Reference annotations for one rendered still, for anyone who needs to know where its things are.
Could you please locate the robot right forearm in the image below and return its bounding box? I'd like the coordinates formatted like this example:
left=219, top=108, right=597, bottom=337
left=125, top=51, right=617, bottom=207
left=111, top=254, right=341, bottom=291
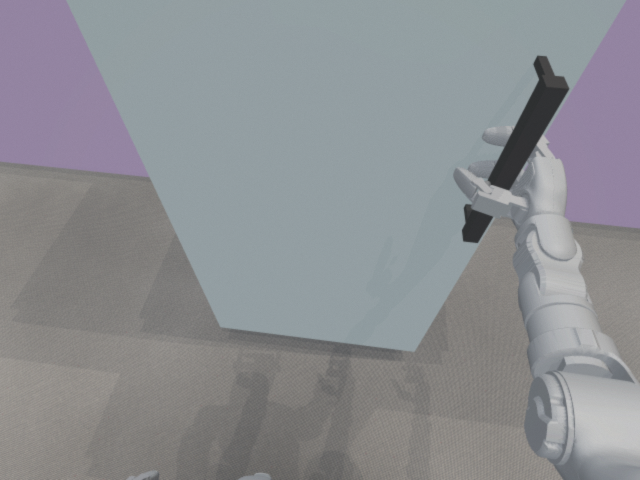
left=513, top=214, right=640, bottom=387

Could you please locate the fridge door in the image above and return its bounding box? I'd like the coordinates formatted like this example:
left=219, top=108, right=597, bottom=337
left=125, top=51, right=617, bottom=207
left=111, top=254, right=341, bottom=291
left=66, top=0, right=626, bottom=352

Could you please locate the right robot upper arm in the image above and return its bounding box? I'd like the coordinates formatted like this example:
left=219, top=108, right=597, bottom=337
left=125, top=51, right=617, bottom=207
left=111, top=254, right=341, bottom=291
left=524, top=370, right=640, bottom=480

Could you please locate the handle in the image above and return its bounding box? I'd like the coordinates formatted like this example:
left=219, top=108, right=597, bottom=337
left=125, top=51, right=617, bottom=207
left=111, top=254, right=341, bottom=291
left=462, top=56, right=569, bottom=243

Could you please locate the robot right hand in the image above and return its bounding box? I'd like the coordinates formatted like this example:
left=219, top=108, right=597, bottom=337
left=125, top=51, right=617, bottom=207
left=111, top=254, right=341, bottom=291
left=453, top=126, right=567, bottom=231

